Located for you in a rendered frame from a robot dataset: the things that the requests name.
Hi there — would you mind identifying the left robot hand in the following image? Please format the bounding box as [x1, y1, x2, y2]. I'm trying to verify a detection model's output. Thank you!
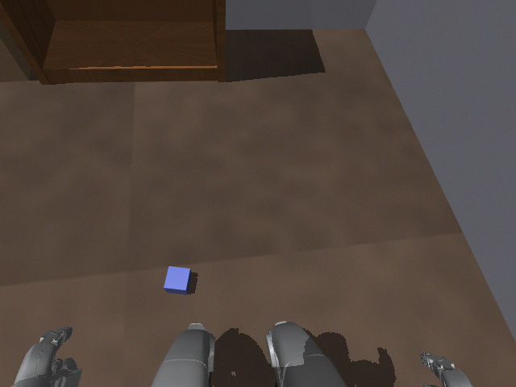
[15, 327, 82, 387]

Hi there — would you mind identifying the right robot hand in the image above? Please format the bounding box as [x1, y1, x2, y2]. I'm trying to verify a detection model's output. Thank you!
[420, 352, 473, 387]

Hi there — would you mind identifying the bookshelf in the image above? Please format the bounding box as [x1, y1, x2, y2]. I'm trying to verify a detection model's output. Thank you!
[0, 0, 226, 85]

